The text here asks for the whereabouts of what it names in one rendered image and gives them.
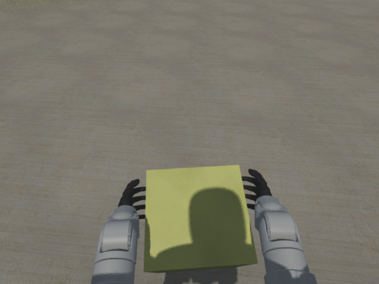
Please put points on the robot left hand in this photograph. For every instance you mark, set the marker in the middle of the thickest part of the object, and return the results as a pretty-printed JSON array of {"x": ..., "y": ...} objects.
[{"x": 128, "y": 199}]

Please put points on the robot left forearm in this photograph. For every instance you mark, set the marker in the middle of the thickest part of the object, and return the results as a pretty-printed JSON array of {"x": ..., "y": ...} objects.
[{"x": 116, "y": 252}]

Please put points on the robot right forearm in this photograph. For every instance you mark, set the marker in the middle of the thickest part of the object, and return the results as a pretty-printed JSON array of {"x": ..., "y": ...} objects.
[{"x": 282, "y": 248}]

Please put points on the carton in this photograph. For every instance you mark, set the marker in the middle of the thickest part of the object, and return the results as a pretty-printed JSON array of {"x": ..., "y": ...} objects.
[{"x": 196, "y": 218}]

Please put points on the robot right hand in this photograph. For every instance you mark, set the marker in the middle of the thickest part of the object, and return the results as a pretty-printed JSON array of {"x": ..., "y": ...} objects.
[{"x": 260, "y": 187}]

